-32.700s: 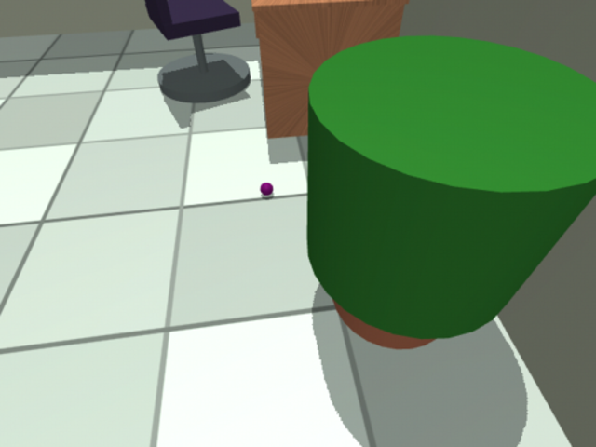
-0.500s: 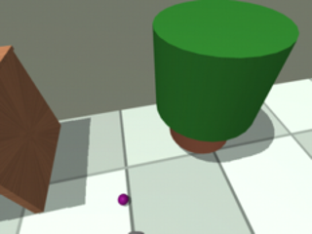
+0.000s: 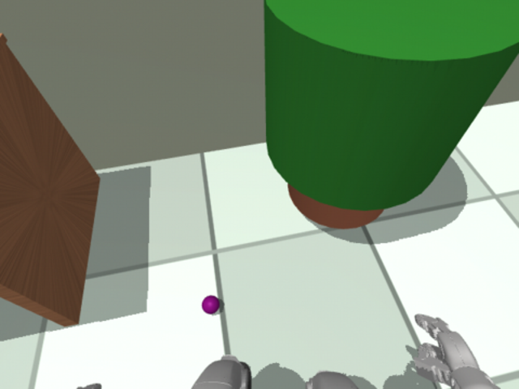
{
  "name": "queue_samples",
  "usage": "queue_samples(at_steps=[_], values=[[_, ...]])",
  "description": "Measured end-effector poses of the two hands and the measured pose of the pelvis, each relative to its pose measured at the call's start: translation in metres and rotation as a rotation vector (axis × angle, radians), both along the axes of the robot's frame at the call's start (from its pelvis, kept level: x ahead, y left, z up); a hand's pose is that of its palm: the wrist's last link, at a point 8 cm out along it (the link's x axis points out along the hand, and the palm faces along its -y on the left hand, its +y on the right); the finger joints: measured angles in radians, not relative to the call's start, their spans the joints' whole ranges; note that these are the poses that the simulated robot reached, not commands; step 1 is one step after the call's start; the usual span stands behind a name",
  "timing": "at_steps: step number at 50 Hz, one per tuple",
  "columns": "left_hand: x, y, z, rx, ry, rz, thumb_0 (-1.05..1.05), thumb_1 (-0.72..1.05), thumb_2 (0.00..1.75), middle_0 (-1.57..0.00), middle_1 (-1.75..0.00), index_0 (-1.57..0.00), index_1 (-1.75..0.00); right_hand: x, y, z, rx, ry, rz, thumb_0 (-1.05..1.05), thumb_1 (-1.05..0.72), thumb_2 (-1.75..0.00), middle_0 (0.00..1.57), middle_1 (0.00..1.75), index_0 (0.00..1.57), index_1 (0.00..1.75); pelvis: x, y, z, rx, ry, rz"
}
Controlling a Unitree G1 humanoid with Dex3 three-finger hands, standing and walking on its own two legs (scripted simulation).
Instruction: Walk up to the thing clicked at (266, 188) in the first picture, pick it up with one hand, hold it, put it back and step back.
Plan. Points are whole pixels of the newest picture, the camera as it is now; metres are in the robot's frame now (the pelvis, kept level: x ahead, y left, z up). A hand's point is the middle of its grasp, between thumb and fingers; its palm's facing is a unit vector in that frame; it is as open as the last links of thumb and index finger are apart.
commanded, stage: walk up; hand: left
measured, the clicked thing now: (210, 304) +0.45 +0.24 -0.71
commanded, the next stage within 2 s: none
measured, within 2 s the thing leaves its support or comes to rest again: neither
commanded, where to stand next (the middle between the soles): +0.07 -0.01 m, yaw +2 degrees
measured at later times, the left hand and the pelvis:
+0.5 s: hand out of the picture -0.02 +0.28 -0.11, palm faces +0.05 -0.92 -0.39, open 7.4 cm; pelvis -0.01 +0.00 +0.02, yaw +4 degrees
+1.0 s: hand out of the picture +0.08 +0.26 -0.13, palm faces +0.00 -0.88 -0.47, open 7.4 cm; pelvis -0.01 -0.02 -0.01, yaw +3 degrees
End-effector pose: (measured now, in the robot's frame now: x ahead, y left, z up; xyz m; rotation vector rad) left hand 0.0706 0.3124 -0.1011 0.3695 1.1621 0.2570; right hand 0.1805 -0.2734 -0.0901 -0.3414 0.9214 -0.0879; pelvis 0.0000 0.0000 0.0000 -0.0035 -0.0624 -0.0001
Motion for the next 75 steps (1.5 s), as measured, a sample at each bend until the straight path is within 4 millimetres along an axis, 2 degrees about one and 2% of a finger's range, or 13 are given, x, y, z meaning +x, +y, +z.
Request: queue_samples(at_steps=[5, 11, 15, 18, 21, 27, 36, 43, 49, 53, 58, 65, 75], values=[[-0.029, -0.005, 0.002, 0.041, 0.033, -0.007, 0.00, 0.90, 0.90, -0.20, -0.30, -0.21, -0.30, -0.028, -0.030, -0.015, -0.009, 0.004, -0.042, 0.00, -0.90, -0.90, 0.21, 0.30, 0.21, 0.30, -0.020, -0.013, -0.011, -0.001, 0.014, -0.019], [-0.075, -0.015, 0.020, 0.051, 0.085, 0.029, 0.01, 0.90, 0.90, -0.20, -0.30, -0.21, -0.30, -0.092, -0.058, -0.020, -0.046, 0.158, -0.096, 0.01, -0.90, -0.90, 0.21, 0.30, 0.20, 0.30, -0.035, -0.022, 0.005, 0.040, 0.017, -0.001], [-0.083, -0.020, 0.032, 0.026, 0.053, 0.039, 0.01, 0.90, 0.90, -0.20, -0.30, -0.21, -0.30, -0.138, -0.067, -0.014, -0.058, 0.280, -0.082, 0.01, -0.91, -0.90, 0.21, 0.30, 0.20, 0.30, -0.032, -0.023, 0.016, 0.045, 0.025, 0.029], [-0.089, -0.017, 0.038, 0.008, 0.016, 0.053, 0.01, 0.90, 0.90, -0.20, -0.30, -0.21, -0.30, -0.156, -0.070, -0.005, -0.077, 0.348, -0.067, 0.01, -0.90, -0.90, 0.21, 0.30, 0.20, 0.30, -0.025, -0.021, 0.022, 0.047, 0.025, 0.048], [-0.098, -0.009, 0.039, -0.005, 0.027, 0.067, 0.01, 0.89, 0.90, -0.21, -0.30, -0.21, -0.30, -0.154, -0.068, 0.005, -0.093, 0.348, -0.053, 0.01, -0.90, -0.90, 0.21, 0.30, 0.20, 0.30, -0.020, -0.015, 0.026, 0.037, 0.021, 0.058], [-0.100, 0.018, 0.018, -0.032, 0.081, 0.070, 0.01, 0.89, 0.90, -0.20, -0.30, -0.21, -0.30, -0.118, -0.050, 0.019, -0.138, 0.205, -0.027, 0.01, -0.90, -0.90, 0.21, 0.30, 0.20, 0.30, -0.008, 0.004, 0.016, 0.021, 0.012, 0.068], [-0.033, 0.019, 0.002, -0.066, 0.026, 0.042, 0.01, 0.90, 0.90, -0.20, -0.30, -0.21, -0.30, -0.103, -0.044, 0.031, -0.173, 0.139, -0.069, 0.01, -0.90, -0.90, 0.21, 0.30, 0.21, 0.30, 0.015, 0.003, 0.015, 0.022, -0.018, 0.055], [0.004, -0.005, 0.002, -0.017, -0.011, 0.030, 0.01, 0.90, 0.90, -0.20, -0.30, -0.21, -0.30, -0.070, -0.055, -0.003, -0.110, 0.183, -0.067, 0.01, -0.90, -0.90, 0.21, 0.30, 0.21, 0.30, 0.016, -0.016, 0.002, 0.007, -0.005, 0.051], [0.004, -0.016, 0.010, 0.051, -0.018, -0.013, 0.01, 0.90, 0.90, -0.20, -0.30, -0.21, -0.30, -0.048, -0.053, -0.035, -0.051, 0.177, -0.075, 0.01, -0.90, -0.90, 0.21, 0.30, 0.20, 0.30, -0.003, -0.020, -0.007, 0.011, 0.007, 0.047], [-0.002, -0.010, 0.019, 0.087, -0.041, -0.015, 0.01, 0.90, 0.90, -0.21, -0.30, -0.21, -0.30, -0.059, -0.044, -0.042, -0.026, 0.192, -0.047, 0.00, -0.91, -0.90, 0.21, 0.30, 0.20, 0.30, -0.014, -0.016, -0.006, 0.017, 0.023, 0.057], [-0.017, 0.009, 0.015, 0.073, -0.081, 0.016, 0.01, 0.89, 0.90, -0.21, -0.30, -0.21, -0.30, -0.095, -0.034, -0.042, -0.044, 0.268, -0.025, 0.00, -0.91, -0.90, 0.21, 0.30, 0.20, 0.30, -0.020, -0.005, -0.010, 0.026, 0.024, 0.086], [-0.047, 0.020, 0.008, 0.029, 0.026, 0.064, 0.01, 0.90, 0.90, -0.20, -0.30, -0.21, -0.30, -0.143, -0.031, -0.018, -0.069, 0.319, -0.079, 0.01, -0.90, -0.90, 0.21, 0.30, 0.21, 0.30, -0.017, 0.001, 0.005, 0.013, 0.017, 0.073], [-0.041, -0.004, 0.002, -0.037, 0.032, 0.028, 0.01, 0.90, 0.90, -0.20, -0.30, -0.21, -0.30, -0.129, -0.056, -0.009, -0.110, 0.297, -0.094, 0.01, -0.90, -0.90, 0.21, 0.30, 0.20, 0.30, -0.003, -0.008, 0.007, -0.016, 0.012, 0.070]])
